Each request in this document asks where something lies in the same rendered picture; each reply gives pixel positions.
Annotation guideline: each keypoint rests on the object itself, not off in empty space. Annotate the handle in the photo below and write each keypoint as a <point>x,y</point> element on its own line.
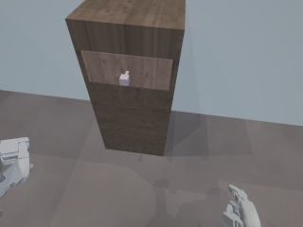
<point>124,79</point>

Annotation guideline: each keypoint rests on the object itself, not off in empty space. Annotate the drawer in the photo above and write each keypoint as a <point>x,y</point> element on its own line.
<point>144,72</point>

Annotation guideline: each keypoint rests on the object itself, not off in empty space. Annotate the robot right hand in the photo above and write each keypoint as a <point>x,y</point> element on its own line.
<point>245,213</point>

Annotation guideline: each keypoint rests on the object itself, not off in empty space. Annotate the cabinet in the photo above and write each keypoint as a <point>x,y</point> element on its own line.
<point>132,119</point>

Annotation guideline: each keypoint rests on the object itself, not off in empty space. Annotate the robot left hand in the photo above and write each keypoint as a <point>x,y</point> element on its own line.
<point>14,153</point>

